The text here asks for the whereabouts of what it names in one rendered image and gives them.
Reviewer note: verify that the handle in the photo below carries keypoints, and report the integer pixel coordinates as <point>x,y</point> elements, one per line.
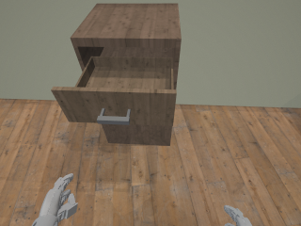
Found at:
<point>114,119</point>

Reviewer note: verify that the right robot hand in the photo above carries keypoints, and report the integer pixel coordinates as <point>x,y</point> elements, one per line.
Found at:
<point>237,216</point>

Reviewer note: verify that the cabinet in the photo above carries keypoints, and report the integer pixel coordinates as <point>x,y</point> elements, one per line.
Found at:
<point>131,30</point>

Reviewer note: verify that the robot left forearm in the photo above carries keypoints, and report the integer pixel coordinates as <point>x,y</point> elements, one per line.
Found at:
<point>46,220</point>

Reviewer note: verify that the left robot hand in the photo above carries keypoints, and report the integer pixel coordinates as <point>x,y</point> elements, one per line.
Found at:
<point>53,203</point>

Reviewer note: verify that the drawer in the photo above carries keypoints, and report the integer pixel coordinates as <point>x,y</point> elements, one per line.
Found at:
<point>118,83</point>

